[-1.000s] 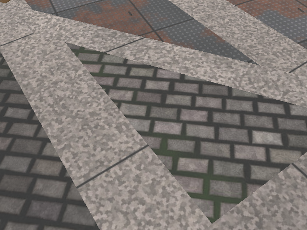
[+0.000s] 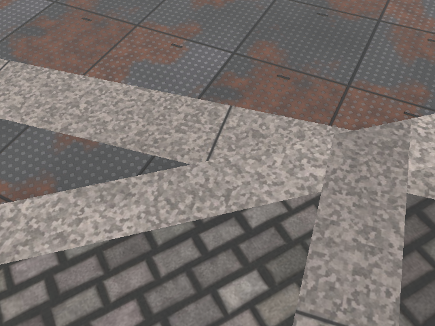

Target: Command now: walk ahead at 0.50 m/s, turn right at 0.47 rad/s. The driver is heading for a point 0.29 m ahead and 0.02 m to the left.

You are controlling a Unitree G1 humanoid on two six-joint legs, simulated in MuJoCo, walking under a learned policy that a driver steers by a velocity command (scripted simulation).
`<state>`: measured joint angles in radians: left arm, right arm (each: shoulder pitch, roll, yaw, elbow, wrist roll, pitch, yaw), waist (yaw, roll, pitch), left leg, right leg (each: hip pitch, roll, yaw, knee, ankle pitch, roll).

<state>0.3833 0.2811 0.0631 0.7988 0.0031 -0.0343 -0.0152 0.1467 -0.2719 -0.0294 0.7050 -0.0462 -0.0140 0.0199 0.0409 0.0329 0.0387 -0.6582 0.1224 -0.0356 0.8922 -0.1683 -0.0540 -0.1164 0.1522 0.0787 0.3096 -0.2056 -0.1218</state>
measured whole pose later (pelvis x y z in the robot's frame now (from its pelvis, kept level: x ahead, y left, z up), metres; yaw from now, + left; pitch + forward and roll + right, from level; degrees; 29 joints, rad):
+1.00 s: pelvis +0.22 +0.03 +0.00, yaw -5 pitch -2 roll +0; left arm 0.25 0.19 0.00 1.08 0.00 -0.01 0.04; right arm 0.29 -0.20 -0.01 1.05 -0.01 0.00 -0.02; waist -0.01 0.00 0.02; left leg -0.19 -0.01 0.03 0.38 -0.17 0.02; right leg -0.13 0.03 0.02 0.39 -0.22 -0.02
